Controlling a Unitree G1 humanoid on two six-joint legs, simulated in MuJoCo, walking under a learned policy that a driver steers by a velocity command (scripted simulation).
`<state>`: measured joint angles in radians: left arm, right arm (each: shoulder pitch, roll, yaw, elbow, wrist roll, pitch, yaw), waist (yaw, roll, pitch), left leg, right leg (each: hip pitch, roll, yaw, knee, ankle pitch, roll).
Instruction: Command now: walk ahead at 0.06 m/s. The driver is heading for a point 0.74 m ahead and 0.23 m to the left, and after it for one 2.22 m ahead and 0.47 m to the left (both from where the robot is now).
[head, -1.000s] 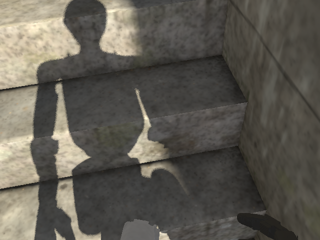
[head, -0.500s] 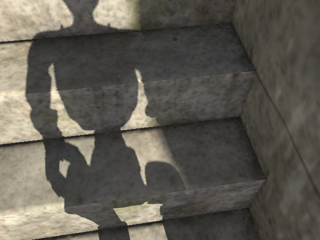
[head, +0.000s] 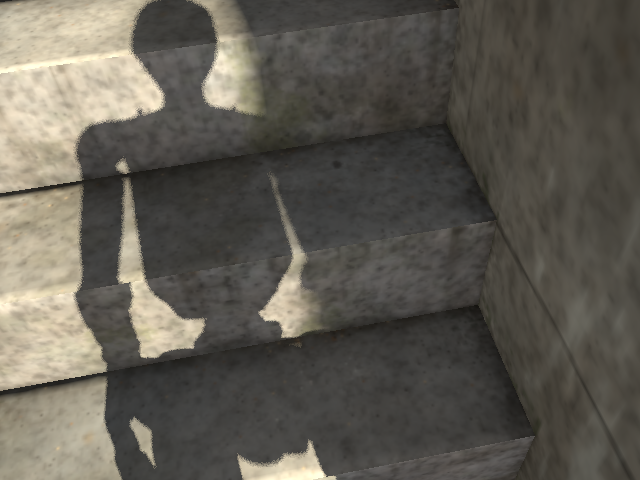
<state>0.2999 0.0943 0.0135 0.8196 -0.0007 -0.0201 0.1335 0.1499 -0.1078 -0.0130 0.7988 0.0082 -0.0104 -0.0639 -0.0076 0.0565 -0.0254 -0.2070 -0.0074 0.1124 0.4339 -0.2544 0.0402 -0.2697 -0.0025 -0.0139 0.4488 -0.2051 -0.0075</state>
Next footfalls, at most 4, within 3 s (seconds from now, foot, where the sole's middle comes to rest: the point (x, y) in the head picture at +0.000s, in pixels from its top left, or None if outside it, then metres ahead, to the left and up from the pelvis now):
2.86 left None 0.25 0.22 -0.57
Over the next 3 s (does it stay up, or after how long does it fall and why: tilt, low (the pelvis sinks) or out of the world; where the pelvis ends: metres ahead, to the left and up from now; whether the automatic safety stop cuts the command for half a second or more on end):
stays up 0.13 0.12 0.13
